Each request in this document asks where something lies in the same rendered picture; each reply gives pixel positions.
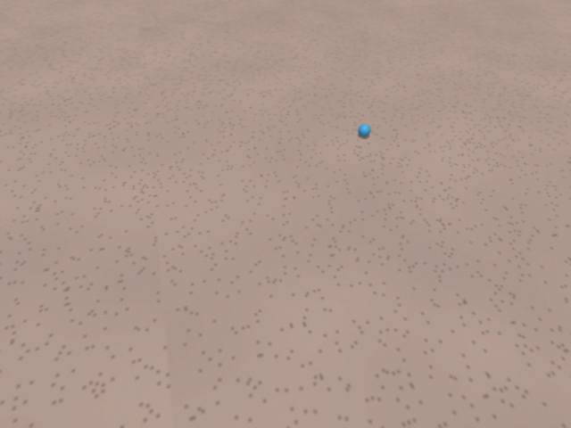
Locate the ball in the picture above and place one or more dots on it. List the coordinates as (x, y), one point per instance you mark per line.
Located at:
(364, 130)

